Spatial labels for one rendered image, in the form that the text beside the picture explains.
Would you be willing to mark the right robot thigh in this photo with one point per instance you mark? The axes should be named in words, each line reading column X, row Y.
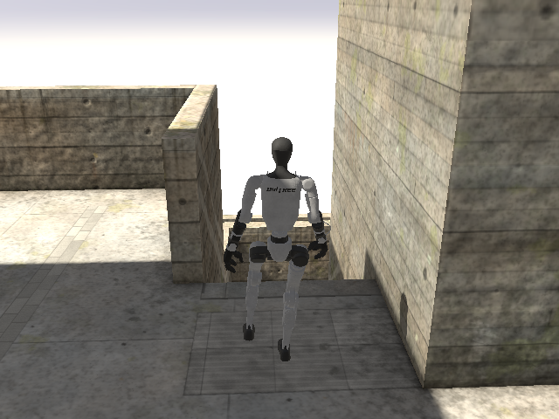
column 296, row 268

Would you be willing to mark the robot left forearm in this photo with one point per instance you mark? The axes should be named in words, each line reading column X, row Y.
column 236, row 234

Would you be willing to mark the robot right forearm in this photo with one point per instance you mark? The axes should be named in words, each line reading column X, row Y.
column 319, row 231

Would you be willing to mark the robot left hand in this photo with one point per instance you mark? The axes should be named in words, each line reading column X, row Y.
column 228, row 261

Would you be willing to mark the robot right hand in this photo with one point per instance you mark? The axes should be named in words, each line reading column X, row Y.
column 315, row 246

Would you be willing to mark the robot right upper arm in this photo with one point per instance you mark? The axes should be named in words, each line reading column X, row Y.
column 307, row 183

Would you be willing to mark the robot left upper arm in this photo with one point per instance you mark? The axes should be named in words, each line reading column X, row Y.
column 254, row 182

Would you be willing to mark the humanoid robot torso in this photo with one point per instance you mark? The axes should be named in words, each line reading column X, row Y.
column 280, row 210

